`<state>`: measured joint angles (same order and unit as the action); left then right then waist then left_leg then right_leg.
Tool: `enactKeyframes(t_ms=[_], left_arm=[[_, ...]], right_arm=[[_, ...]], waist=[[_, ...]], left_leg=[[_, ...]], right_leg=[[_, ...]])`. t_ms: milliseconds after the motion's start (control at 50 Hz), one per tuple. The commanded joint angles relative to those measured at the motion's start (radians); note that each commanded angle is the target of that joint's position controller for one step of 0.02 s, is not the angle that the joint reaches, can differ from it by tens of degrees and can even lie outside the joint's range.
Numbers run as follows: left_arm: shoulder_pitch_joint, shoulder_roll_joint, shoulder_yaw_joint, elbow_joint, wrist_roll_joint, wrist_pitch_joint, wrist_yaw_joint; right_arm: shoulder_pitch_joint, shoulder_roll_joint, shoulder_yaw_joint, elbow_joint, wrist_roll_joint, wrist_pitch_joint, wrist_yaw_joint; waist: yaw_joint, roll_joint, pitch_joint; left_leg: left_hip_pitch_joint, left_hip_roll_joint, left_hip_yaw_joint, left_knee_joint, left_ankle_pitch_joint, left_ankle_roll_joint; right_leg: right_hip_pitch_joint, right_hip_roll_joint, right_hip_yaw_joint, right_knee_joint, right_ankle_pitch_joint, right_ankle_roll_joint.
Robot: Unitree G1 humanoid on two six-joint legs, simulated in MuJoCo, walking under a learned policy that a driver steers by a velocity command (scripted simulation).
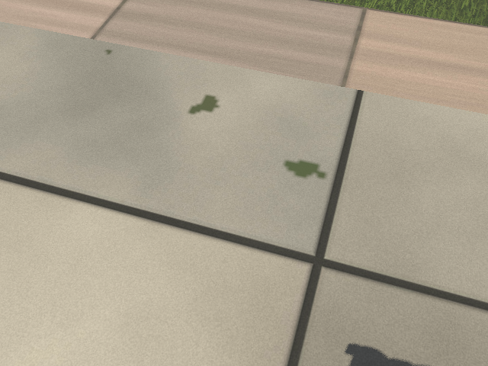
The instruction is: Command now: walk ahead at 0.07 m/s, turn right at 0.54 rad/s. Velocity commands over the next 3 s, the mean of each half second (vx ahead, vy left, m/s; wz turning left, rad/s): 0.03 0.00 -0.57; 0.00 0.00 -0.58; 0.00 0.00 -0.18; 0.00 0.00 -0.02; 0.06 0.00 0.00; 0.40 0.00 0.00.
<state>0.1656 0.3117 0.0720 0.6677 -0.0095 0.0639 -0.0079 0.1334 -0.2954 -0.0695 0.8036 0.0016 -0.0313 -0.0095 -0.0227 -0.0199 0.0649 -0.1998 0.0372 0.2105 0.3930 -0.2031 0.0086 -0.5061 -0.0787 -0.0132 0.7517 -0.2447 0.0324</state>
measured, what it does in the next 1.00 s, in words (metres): steps on the spot, turning right: right foot, then left foot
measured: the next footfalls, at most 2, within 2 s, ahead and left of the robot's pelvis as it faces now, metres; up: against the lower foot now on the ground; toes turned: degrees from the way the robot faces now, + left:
right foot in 0.08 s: +0.10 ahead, -0.13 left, +0.00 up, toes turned -6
left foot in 0.50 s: +0.13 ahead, +0.10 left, +0.00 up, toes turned -23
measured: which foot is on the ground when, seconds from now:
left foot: down 0.00-0.08, up 0.10-0.48, down 0.50-0.92, up 0.94-1.00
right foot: up 0.00-0.06, down 0.08-0.50, up 0.52-0.90, down 0.92-1.00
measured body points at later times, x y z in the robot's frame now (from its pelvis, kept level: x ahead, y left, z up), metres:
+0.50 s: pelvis +0.04 +0.00 -0.01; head +0.08 -0.01 +0.44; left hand +0.29 +0.23 -0.09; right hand +0.11 -0.32 -0.11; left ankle +0.09 +0.12 -0.74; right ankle +0.06 -0.12 -0.74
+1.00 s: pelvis +0.02 -0.03 -0.01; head +0.04 -0.07 +0.44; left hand +0.32 +0.11 -0.08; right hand -0.04 -0.35 -0.13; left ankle +0.07 +0.12 -0.69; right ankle -0.03 -0.11 -0.74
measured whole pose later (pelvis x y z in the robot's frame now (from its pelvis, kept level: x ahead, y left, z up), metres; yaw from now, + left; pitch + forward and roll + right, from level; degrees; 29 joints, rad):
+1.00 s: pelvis +0.02 -0.03 -0.01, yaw -35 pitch +1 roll +1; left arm 0.18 0.31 0.07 0.58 0.01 0.05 0.00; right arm 0.12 -0.34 -0.08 0.79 0.00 0.02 -0.01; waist -0.01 0.04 0.07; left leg -0.40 0.08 0.04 0.95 -0.52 -0.06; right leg -0.30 0.01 0.00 0.56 -0.28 -0.03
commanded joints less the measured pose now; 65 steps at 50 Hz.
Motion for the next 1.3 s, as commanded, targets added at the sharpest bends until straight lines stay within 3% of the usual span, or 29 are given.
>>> enactKeyframes(t_ms=[20,60,80,100,120,140,180,300,420,480,500,520,540,560,580,620,680,760,860,900,920,940,960,980,1000,1040,1080,1240,1300], left_arm=[[0.017,0.089,0.031,-0.084,0.002,0.005,-0.014],[0.054,0.115,0.047,-0.08,0.007,0.002,-0.007],[0.107,0.211,0.077,-0.079,0.006,-0.002,0.011],[0.111,0.307,0.089,-0.105,0.025,-0.01,0.022],[0.148,0.242,0.072,-0.101,0.032,-0.034,0.011],[0.117,0.22,0.063,-0.096,0.028,-0.053,0.007],[0.024,0.17,0.051,-0.106,-0.003,-0.059,0.019],[-0.001,0.184,0.054,-0.126,0.002,-0.041,0.042],[-0.018,0.186,0.057,-0.129,0.0,-0.027,0.034],[-0.053,0.173,0.051,-0.134,-0.014,-0.017,0.036],[-0.03,0.145,0.043,-0.133,-0.013,-0.017,0.038],[0.014,0.086,0.028,-0.137,-0.005,-0.018,0.036],[0.009,0.149,0.048,-0.158,-0.004,-0.028,0.037],[0.038,0.215,0.07,-0.13,0.0,-0.03,0.037],[0.059,0.221,0.08,-0.104,-0.005,-0.025,0.034],[0.074,0.168,0.069,-0.083,-0.004,-0.008,0.037],[0.001,0.116,0.048,-0.12,-0.018,-0.008,0.028],[-0.043,0.088,0.028,-0.154,-0.009,-0.009,0.016],[-0.002,0.109,0.035,-0.155,-0.011,0.004,-0.001],[0.066,0.112,0.046,-0.131,-0.009,0.008,-0.004],[0.107,0.153,0.063,-0.119,-0.007,0.007,0.006],[0.136,0.274,0.087,-0.137,-0.004,0.001,0.025],[0.118,0.267,0.073,-0.161,0.031,-0.025,0.013],[0.104,0.214,0.059,-0.151,0.037,-0.048,0.005],[0.058,0.18,0.047,-0.137,0.029,-0.061,0.007],[-0.016,0.14,0.028,-0.131,0.008,-0.063,0.016],[-0.025,0.116,0.014,-0.128,0.017,-0.066,0.025],[-0.033,0.119,0.008,-0.065,0.024,-0.061,0.018],[-0.066,0.087,-0.008,-0.038,0.013,-0.061,0.011]], right_arm=[[-0.058,-0.191,-0.048,-0.055,0.023,0.003,0.001],[-0.014,-0.164,-0.044,-0.028,0.031,0.012,0.003],[0.034,-0.123,-0.034,-0.021,0.003,0.012,0.005],[0.011,-0.085,-0.016,-0.071,-0.036,0.013,0.003],[-0.061,-0.12,-0.025,-0.078,-0.027,0.015,0.0],[-0.077,-0.132,-0.03,-0.084,0.001,0.019,0.0],[-0.067,-0.137,-0.035,-0.066,-0.004,0.023,-0.017],[-0.059,-0.093,-0.021,-0.059,0.002,0.027,-0.017],[-0.059,-0.11,-0.025,-0.064,0.009,0.021,0.003],[0.015,-0.113,-0.034,-0.045,0.007,0.007,0.014],[0.047,-0.158,-0.047,-0.04,-0.003,0.008,0.01],[0.032,-0.235,-0.061,-0.052,-0.02,0.016,0.0],[0.015,-0.242,-0.062,-0.057,-0.051,0.015,0.003],[-0.044,-0.183,-0.043,-0.088,-0.046,0.01,-0.002],[-0.092,-0.139,-0.033,-0.095,-0.03,0.011,-0.008],[-0.106,-0.117,-0.023,-0.1,-0.004,0.015,-0.019],[-0.033,-0.131,-0.025,-0.087,-0.013,0.03,-0.032],[-0.01,-0.182,-0.043,-0.088,-0.01,0.043,-0.026],[-0.026,-0.218,-0.058,-0.085,0.015,0.044,-0.002],[-0.036,-0.202,-0.055,-0.076,0.035,0.04,0.001],[0.026,-0.158,-0.044,-0.051,0.026,0.035,0.005],[0.032,-0.078,-0.015,-0.083,-0.034,0.032,0.011],[-0.053,-0.108,-0.022,-0.12,-0.025,0.031,-0.001],[-0.083,-0.151,-0.036,-0.116,-0.002,0.037,-0.008],[-0.073,-0.152,-0.039,-0.109,0.01,0.041,-0.011],[-0.036,-0.153,-0.043,-0.078,-0.004,0.05,-0.021],[-0.002,-0.137,-0.04,-0.065,0.001,0.05,-0.016],[-0.025,-0.106,-0.016,-0.066,0.003,0.051,-0.012],[0.02,-0.087,-0.01,-0.046,0.0,0.039,-0.007]], waist=[[0.031,0.114,-0.111],[0.047,0.071,-0.123],[0.044,-0.106,-0.16],[0.035,-0.341,-0.17],[0.104,-0.194,-0.264],[0.084,-0.142,-0.236],[0.043,-0.068,-0.19],[0.027,-0.098,-0.209],[0.04,-0.149,-0.169],[-0.006,-0.142,-0.164],[-0.003,-0.084,-0.176],[0.043,0.158,-0.164],[0.039,0.301,-0.123],[0.05,0.202,-0.106],[0.07,0.164,-0.088],[0.056,0.153,-0.065],[0.005,0.167,-0.074],[-0.029,0.189,-0.113],[-0.006,0.203,-0.12],[0.041,0.173,-0.128],[0.047,0.067,-0.148],[0.023,-0.259,-0.173],[0.076,-0.248,-0.204],[0.089,-0.144,-0.19],[0.058,-0.124,-0.153],[0.025,-0.103,-0.13],[0.009,-0.117,-0.151],[0.048,-0.122,-0.094],[0.012,-0.095,-0.089]], left_leg=[[0.072,0.302,-0.147,-0.046,0.3,0.17],[0.044,0.243,-0.096,0.095,0.226,0.089],[-0.073,0.149,-0.015,0.318,0.081,0.006],[-0.396,-0.024,-0.018,0.612,-0.44,-0.096],[-0.434,-0.039,-0.217,0.785,-0.508,-0.092],[-0.459,-0.021,-0.254,0.825,-0.439,-0.075],[-0.471,0.008,-0.277,0.744,-0.302,-0.063],[-0.303,-0.046,-0.282,0.478,-0.172,-0.09],[-0.182,-0.078,-0.293,0.273,-0.154,-0.074],[-0.037,-0.075,-0.272,0.013,-0.003,-0.037],[0.067,0.024,-0.338,-0.047,0.056,0.001],[0.15,0.238,-0.555,-0.098,0.144,0.101],[0.047,0.378,-0.734,-0.133,0.235,0.259],[0.021,0.359,-0.669,-0.125,0.238,0.271],[0.014,0.287,-0.557,-0.106,0.214,0.22],[0.056,0.223,-0.444,-0.089,0.216,0.183],[0.136,0.206,-0.354,-0.092,0.286,0.202],[0.184,0.247,-0.301,-0.08,0.339,0.215],[0.137,0.277,-0.246,-0.031,0.377,0.188],[0.08,0.252,-0.192,0.068,0.311,0.122],[-0.024,0.202,-0.123,0.2,0.177,0.046],[-0.319,0.073,-0.043,0.516,-0.322,-0.059],[-0.426,-0.018,-0.18,0.723,-0.497,-0.087],[-0.424,0.013,-0.239,0.804,-0.449,-0.081],[-0.421,0.029,-0.254,0.793,-0.368,-0.068],[-0.387,0.032,-0.254,0.749,-0.243,-0.077],[-0.318,0.017,-0.249,0.732,-0.169,-0.09],[-0.146,0.016,-0.237,0.319,-0.179,-0.089],[-0.032,0.003,-0.221,0.104,-0.058,-0.066]], right_leg=[[0.111,0.009,-0.025,-0.104,-0.02,-0.037],[0.246,0.05,-0.032,-0.272,0.142,-0.084],[0.401,-0.057,0.138,-0.339,0.502,-0.143],[0.546,-0.295,0.508,-0.355,0.753,-0.362],[0.543,-0.306,0.529,-0.372,0.717,-0.428],[0.52,-0.258,0.435,-0.375,0.67,-0.384],[0.466,-0.183,0.352,-0.375,0.527,-0.287],[0.377,-0.122,0.338,-0.383,0.444,-0.269],[0.305,-0.094,0.457,-0.387,0.235,-0.249],[0.268,-0.043,0.478,-0.33,0.198,-0.194],[0.19,0.005,0.439,-0.261,0.077,-0.144],[0.024,0.136,0.269,-0.044,-0.206,-0.079],[-0.076,0.19,0.159,0.177,-0.4,-0.031],[-0.068,0.135,0.189,0.329,-0.343,-0.008],[-0.071,0.129,0.177,0.387,-0.278,0.007],[-0.123,0.117,0.155,0.46,-0.191,0.041],[-0.141,0.088,0.085,0.359,-0.143,0.069],[-0.041,0.04,0.034,0.153,-0.165,0.072],[0.136,0.053,-0.038,-0.086,-0.114,0.019],[0.281,0.082,-0.062,-0.294,0.045,-0.038],[0.428,0.061,0.014,-0.375,0.21,-0.08],[0.621,-0.209,0.374,-0.368,0.644,-0.189],[0.518,-0.343,0.515,-0.383,0.685,-0.384],[0.481,-0.29,0.428,-0.403,0.598,-0.374],[0.449,-0.224,0.344,-0.403,0.512,-0.314],[0.413,-0.157,0.269,-0.408,0.463,-0.252],[0.392,-0.135,0.235,-0.417,0.495,-0.254],[0.332,-0.124,0.275,-0.434,0.217,-0.265],[0.296,-0.1,0.285,-0.403,0.174,-0.234]])
Over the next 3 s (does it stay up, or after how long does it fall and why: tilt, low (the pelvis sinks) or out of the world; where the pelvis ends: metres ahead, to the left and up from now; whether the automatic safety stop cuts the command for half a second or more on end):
stays up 0.21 -0.16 -0.01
